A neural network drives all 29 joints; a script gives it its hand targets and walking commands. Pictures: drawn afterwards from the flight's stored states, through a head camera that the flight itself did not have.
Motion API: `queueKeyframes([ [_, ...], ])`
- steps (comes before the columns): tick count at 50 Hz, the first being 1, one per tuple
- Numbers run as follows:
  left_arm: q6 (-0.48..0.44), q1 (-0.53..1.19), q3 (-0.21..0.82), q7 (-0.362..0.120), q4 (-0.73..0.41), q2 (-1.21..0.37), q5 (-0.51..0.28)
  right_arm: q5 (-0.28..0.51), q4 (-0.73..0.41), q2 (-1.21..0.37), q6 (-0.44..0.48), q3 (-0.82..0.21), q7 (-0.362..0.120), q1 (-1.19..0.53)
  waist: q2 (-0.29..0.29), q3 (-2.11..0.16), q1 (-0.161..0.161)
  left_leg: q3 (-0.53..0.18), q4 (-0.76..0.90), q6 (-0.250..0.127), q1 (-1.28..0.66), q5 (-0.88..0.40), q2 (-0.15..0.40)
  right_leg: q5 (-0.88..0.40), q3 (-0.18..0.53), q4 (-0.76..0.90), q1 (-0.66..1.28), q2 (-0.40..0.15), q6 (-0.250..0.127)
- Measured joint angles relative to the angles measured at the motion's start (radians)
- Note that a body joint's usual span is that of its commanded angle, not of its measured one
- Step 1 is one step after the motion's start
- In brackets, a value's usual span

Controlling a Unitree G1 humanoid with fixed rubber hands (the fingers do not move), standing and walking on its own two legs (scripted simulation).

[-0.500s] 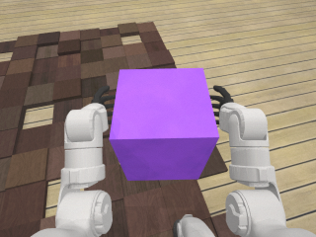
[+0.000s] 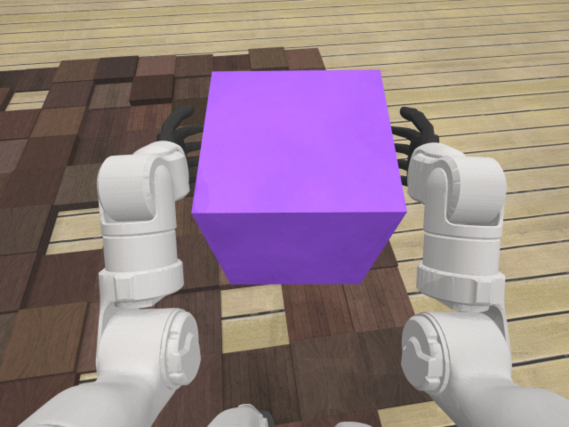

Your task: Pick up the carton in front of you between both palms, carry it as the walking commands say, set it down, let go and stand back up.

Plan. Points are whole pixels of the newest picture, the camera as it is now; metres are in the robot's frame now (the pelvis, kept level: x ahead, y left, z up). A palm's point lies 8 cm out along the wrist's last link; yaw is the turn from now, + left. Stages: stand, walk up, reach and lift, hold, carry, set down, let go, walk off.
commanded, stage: carry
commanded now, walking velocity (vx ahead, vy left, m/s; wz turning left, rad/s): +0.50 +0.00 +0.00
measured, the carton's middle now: (295, 191) +0.40 +0.01 +0.09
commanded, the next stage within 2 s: none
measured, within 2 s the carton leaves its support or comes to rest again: neither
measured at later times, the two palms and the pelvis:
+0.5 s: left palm (237, 83) +0.66 +0.11 +0.09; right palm (396, 85) +0.67 -0.19 +0.09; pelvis +0.30 -0.04 +0.00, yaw +0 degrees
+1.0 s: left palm out of the picture +0.98 +0.15 +0.11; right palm (361, 3) +0.97 -0.15 +0.11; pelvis +0.62 +0.00 +0.00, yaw -1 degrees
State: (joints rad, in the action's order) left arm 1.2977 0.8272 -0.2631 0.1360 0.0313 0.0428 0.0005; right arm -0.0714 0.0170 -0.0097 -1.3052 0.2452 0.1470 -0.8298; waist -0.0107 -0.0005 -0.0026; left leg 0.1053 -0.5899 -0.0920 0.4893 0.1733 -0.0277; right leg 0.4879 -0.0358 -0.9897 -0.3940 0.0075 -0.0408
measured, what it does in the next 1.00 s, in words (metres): walks ahead: right foot, then left foot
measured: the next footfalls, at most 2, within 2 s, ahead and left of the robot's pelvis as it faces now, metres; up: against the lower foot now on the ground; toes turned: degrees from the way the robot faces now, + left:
right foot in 0.36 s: +0.40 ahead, -0.10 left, -0.01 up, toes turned -5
left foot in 0.86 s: +0.74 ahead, +0.07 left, +0.00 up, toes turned +2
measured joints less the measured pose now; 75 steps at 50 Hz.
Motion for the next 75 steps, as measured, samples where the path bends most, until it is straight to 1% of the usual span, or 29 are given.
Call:
queueKeyframes([
  [2, 0.023, 0.009, -0.003, -0.002, 0.028, 0.001, 0.01, 0.002, 0.029, 0.002, -0.015, 0.002, 0.0, -0.001, 0.003, -0.011, 0.022, -0.006, 0.008, -0.001, -0.037, 0.052, -0.003, -0.011, 0.015, -0.13, -0.084, 0.007, -0.002],
  [4, 0.044, 0.017, -0.005, -0.002, 0.058, -0.005, 0.026, 0.01, 0.058, 0.007, -0.029, 0.006, -0.001, 0.004, 0.011, -0.02, 0.041, -0.012, 0.04, 0.008, -0.081, 0.067, 0.001, -0.038, 0.014, -0.134, -0.15, 0.002, 0.005],
  [9, 0.04, 0.009, -0.016, -0.014, 0.139, -0.028, 0.075, 0.012, 0.143, 0.005, -0.012, 0.017, -0.005, 0.028, 0.022, -0.038, 0.073, -0.026, 0.111, 0.01, -0.199, 0.12, 0.014, -0.124, 0.006, 0.052, -0.253, -0.017, 0.019],
  [15, -0.002, -0.061, -0.015, -0.028, 0.165, -0.043, 0.101, 0.007, 0.203, -0.007, 0.048, -0.009, -0.014, 0.085, 0.004, -0.051, 0.084, -0.031, 0.14, 0.04, -0.355, 0.231, 0.012, -0.391, -0.037, 0.374, -0.234, -0.018, 0.01],
  [18, -0.023, -0.082, -0.001, -0.029, 0.163, -0.047, 0.099, 0.016, 0.196, 0.002, 0.066, -0.027, -0.014, 0.11, -0.017, -0.045, 0.067, -0.012, 0.022, 0.065, -0.389, 0.294, 0.006, -0.512, -0.079, 0.519, -0.133, -0.008, -0.028],
  [19, -0.038, -0.088, 0.004, -0.029, 0.164, -0.055, 0.101, 0.023, 0.193, 0.013, 0.072, -0.033, -0.015, 0.114, -0.004, -0.043, 0.052, -0.009, -0.079, 0.074, -0.364, 0.269, 0.019, -0.442, -0.085, 0.506, -0.112, 0.002, -0.047],
  [20, -0.057, -0.093, 0.011, -0.029, 0.164, -0.062, 0.105, 0.029, 0.195, 0.024, 0.084, -0.034, -0.016, 0.112, 0.019, -0.03, 0.034, -0.037, -0.217, 0.075, -0.314, 0.28, 0.027, -0.385, -0.091, 0.455, -0.12, 0.016, -0.059],
  [22, -0.083, -0.106, 0.028, -0.022, 0.164, -0.07, 0.105, 0.036, 0.192, 0.033, 0.099, -0.033, -0.016, 0.12, 0.029, -0.008, 0.01, -0.086, -0.459, 0.065, -0.193, 0.301, 0.01, -0.325, -0.093, 0.4, -0.118, 0.022, -0.068],
  [24, -0.086, -0.137, 0.038, -0.017, 0.142, -0.071, 0.093, 0.032, 0.176, 0.027, 0.095, -0.035, -0.015, 0.134, 0.026, 0.009, -0.008, -0.099, -0.54, 0.059, -0.087, 0.261, 0.01, -0.309, -0.092, 0.413, -0.088, 0.025, -0.063],
  [29, -0.081, -0.185, 0.048, 0.002, 0.04, -0.068, 0.047, 0.021, 0.084, 0.007, 0.075, -0.032, -0.01, 0.151, 0.02, 0.052, -0.044, -0.109, -0.428, 0.075, 0.111, 0.177, 0.058, -0.264, -0.091, 0.472, 0.001, 0.032, -0.074],
  [34, -0.093, -0.179, 0.042, 0.012, -0.039, -0.073, 0.025, 0.013, -0.022, -0.012, 0.077, -0.014, -0.008, 0.158, 0.021, 0.06, -0.075, -0.111, -0.317, 0.079, 0.229, 0.046, 0.082, -0.181, -0.081, 0.476, 0.083, 0.039, -0.066],
  [37, -0.102, -0.167, 0.045, 0.011, -0.027, -0.074, 0.022, 0.003, -0.046, -0.021, 0.076, 0.0, -0.01, 0.168, 0.022, 0.031, -0.094, -0.099, -0.281, 0.069, 0.259, -0.01, 0.081, -0.114, -0.069, 0.461, 0.144, 0.045, -0.057],
  [41, -0.107, -0.16, 0.063, 0.003, 0.055, -0.067, 0.029, -0.019, -0.002, -0.024, 0.069, 0.011, -0.027, 0.181, 0.028, -0.029, -0.106, -0.059, -0.063, 0.051, 0.195, -0.107, 0.058, -0.046, -0.057, 0.442, 0.25, 0.046, -0.041],
  [43, -0.105, -0.167, 0.07, -0.006, 0.102, -0.055, 0.032, -0.029, 0.046, -0.027, 0.067, 0.005, -0.035, 0.185, 0.035, -0.055, -0.097, -0.031, 0.057, 0.023, 0.108, -0.161, 0.041, -0.074, -0.072, 0.382, 0.291, 0.039, -0.036],
  [44, -0.105, -0.164, 0.075, -0.012, 0.126, -0.039, 0.03, -0.038, 0.075, -0.036, 0.079, 0.0, -0.036, 0.187, 0.002, -0.054, -0.078, -0.014, 0.047, 0.013, 0.083, -0.169, 0.016, -0.154, -0.072, 0.303, 0.281, 0.008, -0.049],
  [45, -0.105, -0.16, 0.075, -0.017, 0.145, -0.022, 0.026, -0.048, 0.104, -0.044, 0.09, -0.012, -0.032, 0.179, -0.021, -0.05, -0.06, -0.003, 0.016, 0.002, 0.074, -0.131, -0.003, -0.164, -0.042, 0.162, 0.233, -0.002, -0.025],
  [46, -0.107, -0.156, 0.074, -0.022, 0.162, -0.009, 0.023, -0.055, 0.129, -0.046, 0.097, -0.021, -0.031, 0.17, -0.025, -0.043, -0.042, 0.0, -0.006, -0.008, 0.063, -0.087, -0.01, -0.126, -0.01, 0.01, 0.169, 0.008, -0.008],
  [48, -0.103, -0.148, 0.078, -0.024, 0.18, 0.001, 0.019, -0.046, 0.146, -0.037, 0.098, -0.038, -0.028, 0.17, -0.017, -0.03, -0.009, -0.003, -0.003, -0.014, 0.026, -0.03, -0.017, -0.094, 0.02, -0.173, 0.049, 0.023, 0.006],
  [50, -0.089, -0.137, 0.08, -0.022, 0.174, -0.002, 0.022, -0.018, 0.128, -0.02, 0.086, -0.05, -0.02, 0.179, -0.008, -0.015, 0.019, -0.006, 0.027, -0.007, -0.014, -0.013, -0.02, -0.11, 0.026, -0.195, -0.058, 0.016, 0.012],
  [53, -0.066, -0.119, 0.071, -0.017, 0.127, -0.011, 0.03, 0.026, 0.083, -0.002, 0.073, -0.053, -0.003, 0.176, -0.002, 0.01, 0.053, -0.007, 0.062, -0.015, -0.069, 0.016, -0.024, -0.131, 0.034, -0.126, -0.192, -0.011, 0.02],
  [58, -0.033, -0.102, 0.034, -0.009, 0.003, -0.034, 0.045, 0.069, 0.005, 0.006, 0.057, -0.04, 0.022, 0.135, -0.004, 0.03, 0.09, -0.01, 0.08, -0.017, -0.156, 0.093, -0.029, -0.221, 0.037, 0.0, -0.343, -0.051, 0.025],
  [63, 0.008, -0.066, 0.001, -0.007, -0.079, -0.036, 0.056, 0.079, -0.019, 0.012, 0.031, -0.03, 0.026, 0.059, -0.008, 0.012, 0.105, -0.028, 0.078, 0.005, -0.256, 0.196, -0.03, -0.401, 0.028, 0.199, -0.354, -0.056, 0.007],
  [67, 0.04, -0.005, -0.01, -0.006, -0.034, -0.019, 0.061, 0.073, 0.034, 0.031, -0.002, -0.031, 0.023, -0.01, -0.015, -0.023, 0.091, -0.034, -0.013, 0.034, -0.331, 0.327, -0.024, -0.613, -0.028, 0.505, -0.198, -0.023, -0.022],
  [68, 0.042, 0.017, -0.01, -0.006, -0.007, -0.018, 0.066, 0.073, 0.055, 0.045, -0.01, -0.029, 0.02, -0.03, -0.008, -0.029, 0.078, -0.035, -0.096, 0.043, -0.32, 0.359, -0.015, -0.558, -0.047, 0.537, -0.151, -0.012, -0.101],
  [69, 0.041, 0.044, -0.009, -0.006, 0.019, -0.017, 0.072, 0.074, 0.079, 0.061, -0.016, -0.025, 0.015, -0.058, 0.006, -0.026, 0.062, -0.053, -0.211, 0.055, -0.282, 0.379, -0.011, -0.472, -0.056, 0.531, -0.133, 0.0, -0.136],
  [71, 0.032, 0.087, -0.006, -0.005, 0.068, -0.017, 0.079, 0.074, 0.122, 0.085, -0.019, -0.009, 0.008, -0.104, 0.036, 0.004, 0.034, -0.102, -0.445, 0.075, -0.174, 0.427, -0.015, -0.41, -0.058, 0.475, -0.141, 0.023, -0.17],
  [72, 0.033, 0.092, -0.009, -0.004, 0.085, -0.02, 0.081, 0.07, 0.138, 0.086, -0.025, -0.002, 0.006, -0.113, 0.039, 0.015, 0.024, -0.11, -0.51, 0.078, -0.127, 0.428, -0.018, -0.405, -0.054, 0.466, -0.137, 0.025, -0.186],
  [73, 0.04, 0.087, -0.015, -0.004, 0.091, -0.024, 0.083, 0.063, 0.15, 0.082, -0.034, 0.003, 0.006, -0.116, 0.04, 0.025, 0.017, -0.111, -0.528, 0.082, -0.09, 0.418, -0.015, -0.401, -0.05, 0.469, -0.126, 0.024, -0.186],
  [75, 0.058, 0.067, -0.031, -0.003, 0.081, -0.032, 0.082, 0.046, 0.154, 0.066, -0.054, 0.01, 0.006, -0.113, 0.041, 0.043, 0.008, -0.107, -0.466, 0.094, -0.039, 0.394, 0.001, -0.394, -0.043, 0.49, -0.1, 0.019, -0.165],
])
